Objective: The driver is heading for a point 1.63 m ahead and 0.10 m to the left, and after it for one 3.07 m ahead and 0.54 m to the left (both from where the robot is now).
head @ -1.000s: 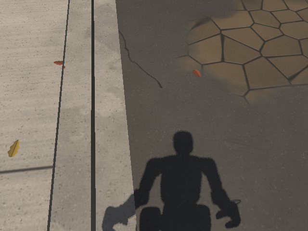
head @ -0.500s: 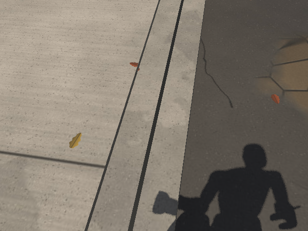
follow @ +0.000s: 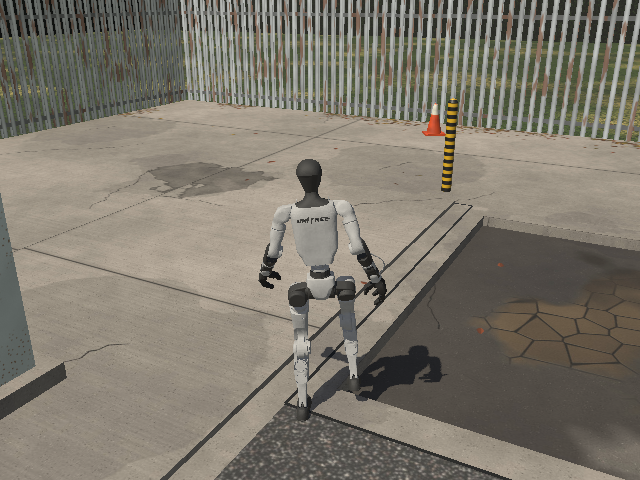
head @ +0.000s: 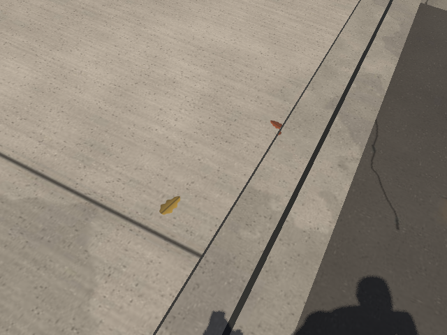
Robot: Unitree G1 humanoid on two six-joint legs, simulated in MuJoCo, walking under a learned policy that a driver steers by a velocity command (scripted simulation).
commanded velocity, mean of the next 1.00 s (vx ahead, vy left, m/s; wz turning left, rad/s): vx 0.19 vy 0.00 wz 0.29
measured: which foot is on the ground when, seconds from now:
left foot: down 0.00-0.36, up 0.38-0.66, down 0.68-1.00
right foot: up 0.00-0.32, down 0.34-1.00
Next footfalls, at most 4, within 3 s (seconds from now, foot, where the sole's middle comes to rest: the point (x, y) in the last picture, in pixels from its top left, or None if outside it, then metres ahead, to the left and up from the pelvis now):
0.34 right None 0.39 -0.14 -0.79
0.68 left None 0.35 0.09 -0.79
1.70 left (149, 261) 0.73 0.16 -0.76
2.26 right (202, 180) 1.08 0.00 -0.76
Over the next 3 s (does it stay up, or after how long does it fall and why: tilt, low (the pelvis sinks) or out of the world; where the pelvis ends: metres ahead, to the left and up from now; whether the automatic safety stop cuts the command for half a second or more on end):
stays up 1.28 0.19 0.02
